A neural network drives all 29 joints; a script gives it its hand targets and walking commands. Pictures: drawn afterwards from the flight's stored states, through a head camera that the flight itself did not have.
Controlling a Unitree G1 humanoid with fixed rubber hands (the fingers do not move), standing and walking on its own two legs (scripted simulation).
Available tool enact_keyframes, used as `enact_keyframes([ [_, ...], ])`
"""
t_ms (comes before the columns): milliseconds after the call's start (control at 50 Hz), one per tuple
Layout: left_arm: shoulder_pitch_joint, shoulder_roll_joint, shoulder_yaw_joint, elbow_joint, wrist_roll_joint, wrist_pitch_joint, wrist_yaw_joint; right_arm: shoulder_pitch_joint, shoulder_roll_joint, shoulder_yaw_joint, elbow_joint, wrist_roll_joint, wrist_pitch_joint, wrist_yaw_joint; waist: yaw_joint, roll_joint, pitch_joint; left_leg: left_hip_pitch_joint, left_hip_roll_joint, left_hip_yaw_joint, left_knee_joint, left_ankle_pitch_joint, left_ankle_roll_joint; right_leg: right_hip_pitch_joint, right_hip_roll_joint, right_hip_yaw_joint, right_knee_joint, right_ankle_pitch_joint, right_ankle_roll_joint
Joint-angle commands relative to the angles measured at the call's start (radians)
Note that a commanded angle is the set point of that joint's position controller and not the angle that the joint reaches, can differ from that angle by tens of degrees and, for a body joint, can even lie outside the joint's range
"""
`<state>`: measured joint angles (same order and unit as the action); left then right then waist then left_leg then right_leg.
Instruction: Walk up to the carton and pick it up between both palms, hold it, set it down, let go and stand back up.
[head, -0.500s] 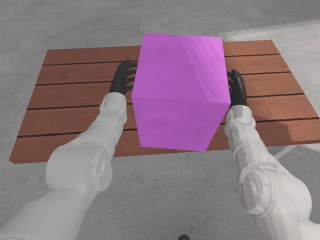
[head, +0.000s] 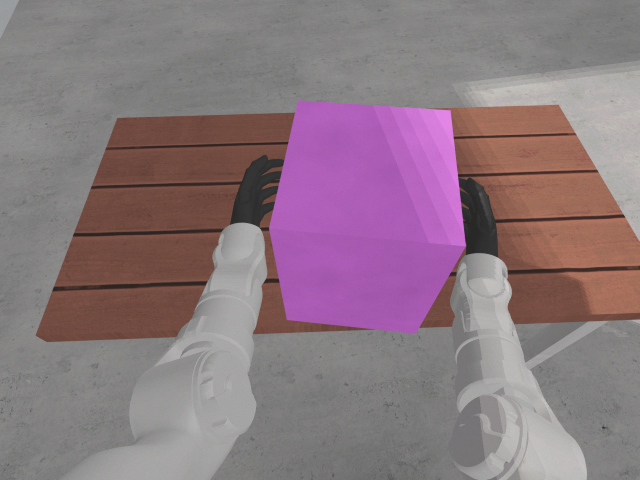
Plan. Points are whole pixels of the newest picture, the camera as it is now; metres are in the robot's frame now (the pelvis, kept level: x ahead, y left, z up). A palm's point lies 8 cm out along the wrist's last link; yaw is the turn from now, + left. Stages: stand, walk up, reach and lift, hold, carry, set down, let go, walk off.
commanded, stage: reach and lift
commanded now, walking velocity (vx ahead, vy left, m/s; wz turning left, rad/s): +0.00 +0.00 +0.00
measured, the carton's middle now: (360, 225) +0.46 -0.07 +0.00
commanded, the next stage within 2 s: none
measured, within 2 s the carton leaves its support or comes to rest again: leaves its support in 1.44 s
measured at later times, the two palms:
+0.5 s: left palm (248, 218) +0.44 +0.08 +0.06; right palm (477, 250) +0.38 -0.20 +0.04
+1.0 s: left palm (246, 222) +0.44 +0.09 +0.06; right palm (476, 252) +0.38 -0.20 +0.04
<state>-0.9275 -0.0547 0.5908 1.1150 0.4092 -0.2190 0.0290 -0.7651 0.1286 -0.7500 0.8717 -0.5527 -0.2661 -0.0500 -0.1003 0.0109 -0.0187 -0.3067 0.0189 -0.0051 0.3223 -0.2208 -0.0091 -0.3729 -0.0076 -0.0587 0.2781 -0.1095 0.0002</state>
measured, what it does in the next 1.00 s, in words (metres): stands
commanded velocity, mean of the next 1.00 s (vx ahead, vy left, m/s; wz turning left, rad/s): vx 0.00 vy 0.00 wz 0.00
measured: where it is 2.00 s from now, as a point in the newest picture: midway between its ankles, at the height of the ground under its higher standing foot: outside the picture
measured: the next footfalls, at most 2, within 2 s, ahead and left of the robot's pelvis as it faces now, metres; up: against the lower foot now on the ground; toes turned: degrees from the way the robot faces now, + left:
none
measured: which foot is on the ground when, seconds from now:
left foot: down 0.00-1.00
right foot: down 0.00-1.00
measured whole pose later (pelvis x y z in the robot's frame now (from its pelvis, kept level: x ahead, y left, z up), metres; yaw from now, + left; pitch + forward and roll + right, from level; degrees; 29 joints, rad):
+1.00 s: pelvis +0.00 +0.01 +0.00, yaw +0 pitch +13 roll -1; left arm -0.88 -0.08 0.50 1.06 0.41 -0.20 0.08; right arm -0.73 0.09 -0.73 0.96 -0.51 -0.39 -0.06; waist -0.09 0.01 -0.07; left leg -0.35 0.02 0.02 0.33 -0.22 0.00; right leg -0.39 -0.02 -0.12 0.24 -0.08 0.00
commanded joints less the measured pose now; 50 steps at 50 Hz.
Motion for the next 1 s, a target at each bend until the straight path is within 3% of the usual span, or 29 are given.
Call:
enact_keyframes([
  [0,-0.381,-0.404,-0.212,0.014,0.053,0.024,-0.106,-0.452,0.445,0.303,0.011,-0.054,-0.054,0.154,0.002,-0.022,-0.572,-0.103,-0.034,0.112,-0.036,0.223,-0.027,0.578,-0.007,-0.052,0.131,0.646,0.062],
  [40,-0.368,-0.418,-0.223,-0.009,0.058,0.027,-0.104,-0.426,0.445,0.302,0.029,-0.049,-0.054,0.157,-0.015,-0.007,-0.578,-0.064,-0.025,0.1,-0.028,0.262,-0.037,0.565,-0.003,-0.062,0.13,0.633,0.051],
  [100,-0.343,-0.463,-0.23,-0.022,0.069,0.051,-0.09,-0.43,0.396,0.287,0.033,-0.032,-0.061,0.167,-0.008,0.051,-0.554,0.101,-0.006,0.085,0.013,0.392,-0.063,0.407,0.02,-0.093,0.088,0.497,0.028],
  [120,-0.339,-0.459,-0.229,-0.036,0.077,0.056,-0.086,-0.441,0.393,0.295,0.021,-0.027,-0.064,0.173,0.009,0.049,-0.559,0.117,0.0,0.083,0.025,0.435,-0.064,0.366,0.022,-0.092,0.078,0.481,0.021],
  [180,-0.298,-0.487,-0.256,-0.059,0.088,0.073,-0.078,-0.419,0.382,0.298,0.045,-0.024,-0.075,0.183,-0.001,0.064,-0.551,0.186,0.013,0.077,0.055,0.505,-0.085,0.309,0.035,-0.104,0.069,0.448,0.004],
  [260,-0.277,-0.492,-0.268,-0.061,0.068,0.08,-0.075,-0.434,0.333,0.296,0.045,-0.01,-0.092,0.178,-0.004,0.043,-0.524,0.187,0.025,0.069,0.075,0.565,-0.084,0.297,0.031,-0.103,0.071,0.452,-0.002],
  [320,-0.265,-0.488,-0.27,-0.074,0.073,0.092,-0.066,-0.42,0.336,0.297,0.06,0.0,-0.097,0.168,0.005,0.041,-0.5,0.164,0.02,0.072,0.079,0.575,-0.08,0.298,0.034,-0.097,0.075,0.473,0.0],
  [400,-0.293,-0.48,-0.289,-0.093,0.055,0.1,-0.072,-0.429,0.344,0.308,0.071,0.018,-0.088,0.16,-0.014,0.034,-0.53,0.08,0.009,0.074,0.054,0.472,-0.052,0.38,0.016,-0.076,0.087,0.499,0.004],
  [500,-0.284,-0.456,-0.268,-0.049,0.051,0.084,-0.088,-0.444,0.374,0.326,0.07,0.015,-0.098,0.149,-0.004,-0.025,-0.535,-0.052,-0.011,0.086,0.006,0.366,-0.025,0.536,-0.002,-0.062,0.112,0.628,0.027],
  [540,-0.279,-0.453,-0.258,-0.022,0.053,0.081,-0.092,-0.444,0.371,0.317,0.061,0.001,-0.096,0.146,0.003,-0.021,-0.515,-0.086,-0.012,0.077,-0.012,0.305,-0.023,0.545,-0.01,-0.058,0.107,0.58,0.021],
  [580,-0.293,-0.454,-0.267,-0.037,0.055,0.083,-0.094,-0.435,0.375,0.306,0.078,-0.009,-0.089,0.148,-0.016,-0.006,-0.526,-0.035,-0.005,0.075,-0.015,0.312,-0.031,0.518,-0.002,-0.072,0.101,0.557,0.018],
  [660,-0.28,-0.451,-0.259,-0.013,0.058,0.083,-0.097,-0.446,0.39,0.32,0.057,0.006,-0.087,0.147,-0.005,-0.005,-0.565,-0.019,-0.006,0.076,-0.008,0.311,-0.023,0.493,0.0,-0.072,0.094,0.539,0.023],
  [680,-0.286,-0.447,-0.248,-0.032,0.071,0.081,-0.1,-0.455,0.394,0.333,0.048,0.014,-0.088,0.146,0.015,0.001,-0.55,-0.061,-0.014,0.078,-0.019,0.297,-0.019,0.525,-0.006,-0.06,0.095,0.551,0.026],
  [720,-0.325,-0.461,-0.278,-0.055,0.05,0.065,-0.096,-0.463,0.389,0.33,0.051,0.011,-0.097,0.148,-0.003,0.007,-0.597,-0.054,-0.014,0.083,-0.024,0.302,-0.026,0.515,-0.006,-0.068,0.1,0.551,0.026],
  [760,-0.325,-0.462,-0.278,-0.024,0.043,0.055,-0.092,-0.463,0.399,0.334,0.051,0.001,-0.107,0.146,-0.001,-0.009,-0.594,-0.046,-0.008,0.083,-0.005,0.358,-0.03,0.518,0.0,-0.07,0.105,0.602,0.033],
  [780,-0.334,-0.468,-0.277,-0.03,0.039,0.05,-0.093,-0.478,0.395,0.33,0.054,-0.001,-0.116,0.143,-0.006,-0.008,-0.611,-0.051,-0.007,0.079,-0.013,0.327,-0.029,0.525,-0.002,-0.071,0.1,0.589,0.023],
  [800,-0.338,-0.468,-0.282,-0.037,0.036,0.039,-0.094,-0.497,0.385,0.342,0.038,-0.004,-0.129,0.141,0.01,-0.016,-0.6,-0.079,-0.01,0.082,-0.014,0.321,-0.029,0.554,-0.005,-0.069,0.108,0.607,0.026],
  [840,-0.359,-0.484,-0.299,-0.046,0.034,0.024,-0.089,-0.496,0.4,0.333,0.051,-0.013,-0.148,0.136,-0.002,0.007,-0.633,-0.041,-0.007,0.078,-0.011,0.36,-0.039,0.528,0.004,-0.077,0.109,0.599,0.026],
  [940,-0.403,-0.505,-0.328,-0.05,0.041,-0.043,-0.071,-0.567,0.385,0.347,0.057,-0.027,-0.245,0.13,0.02,0.001,-0.732,-0.044,0.001,0.083,0.021,0.473,-0.064,0.539,0.008,-0.09,0.124,0.677,0.009],
  [980,-0.43,-0.527,-0.348,-0.035,0.035,-0.061,-0.063,-0.582,0.376,0.335,0.121,-0.039,-0.273,0.12,-0.015,0.002,-0.748,-0.027,0.008,0.075,0.023,0.489,-0.067,0.505,0.014,-0.089,0.11,0.662,0.013],
])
